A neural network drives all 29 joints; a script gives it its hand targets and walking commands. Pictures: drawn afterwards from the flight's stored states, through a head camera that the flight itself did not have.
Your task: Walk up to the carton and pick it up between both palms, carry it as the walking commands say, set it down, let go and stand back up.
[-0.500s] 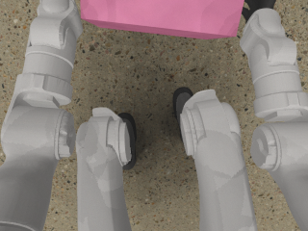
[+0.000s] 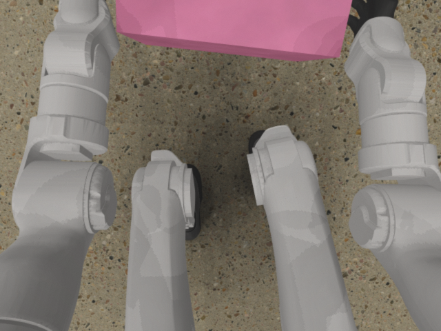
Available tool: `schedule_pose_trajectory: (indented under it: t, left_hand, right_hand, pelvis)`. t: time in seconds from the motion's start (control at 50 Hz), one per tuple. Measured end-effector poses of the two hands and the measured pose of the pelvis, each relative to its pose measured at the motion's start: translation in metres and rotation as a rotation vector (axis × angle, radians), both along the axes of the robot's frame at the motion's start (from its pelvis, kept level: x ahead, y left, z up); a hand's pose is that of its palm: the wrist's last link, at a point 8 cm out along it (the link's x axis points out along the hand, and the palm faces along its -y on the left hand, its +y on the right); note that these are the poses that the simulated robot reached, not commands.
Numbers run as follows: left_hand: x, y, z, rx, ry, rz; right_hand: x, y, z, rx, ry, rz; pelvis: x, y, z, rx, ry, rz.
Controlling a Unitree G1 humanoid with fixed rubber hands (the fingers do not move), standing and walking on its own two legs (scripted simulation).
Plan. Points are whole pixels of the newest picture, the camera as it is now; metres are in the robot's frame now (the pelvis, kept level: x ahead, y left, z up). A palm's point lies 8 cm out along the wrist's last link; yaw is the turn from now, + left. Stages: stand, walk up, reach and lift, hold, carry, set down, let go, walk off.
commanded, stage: reach and lift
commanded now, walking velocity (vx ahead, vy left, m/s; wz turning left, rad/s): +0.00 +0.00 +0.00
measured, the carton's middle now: out of the picture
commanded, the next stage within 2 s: none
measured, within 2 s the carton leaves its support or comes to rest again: neither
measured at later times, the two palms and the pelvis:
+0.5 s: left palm out of the picture +0.55 +0.11 -0.04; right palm (405, 17) +0.45 -0.25 -0.06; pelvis +0.00 +0.00 +0.05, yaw +0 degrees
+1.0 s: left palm out of the picture +0.52 +0.11 +0.02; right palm out of the picture +0.43 -0.24 +0.00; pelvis +0.00 +0.00 +0.10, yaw +0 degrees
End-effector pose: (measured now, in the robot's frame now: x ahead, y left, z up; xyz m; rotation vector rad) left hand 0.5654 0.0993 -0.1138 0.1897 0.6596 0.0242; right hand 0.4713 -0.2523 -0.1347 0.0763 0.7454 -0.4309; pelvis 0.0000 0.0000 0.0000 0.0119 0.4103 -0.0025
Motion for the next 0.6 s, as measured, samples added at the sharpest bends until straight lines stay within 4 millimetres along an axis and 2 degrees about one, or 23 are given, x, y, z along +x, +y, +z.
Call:
schedule_pose_trajectory:
  t: [0.22,0.48,0.6]
  left_hand:
    - [-0.017,0.005,0.018,-0.007,0.027,0.009]
    - [-0.020,0.007,0.070,-0.004,0.000,0.010]
    - [-0.021,0.006,0.088,-0.008,-0.004,0.007]
  right_hand:
    - [-0.013,0.004,0.025,-0.006,0.027,0.005]
    - [-0.018,0.006,0.070,0.000,-0.003,0.001]
    - [-0.021,0.006,0.087,-0.001,-0.007,-0.005]
  pelvis:
    - [0.001,0.001,0.024,-0.002,-0.016,-0.004]
    - [-0.003,0.004,0.050,-0.011,-0.068,-0.002]
    - [-0.004,0.004,0.063,-0.004,-0.084,-0.006]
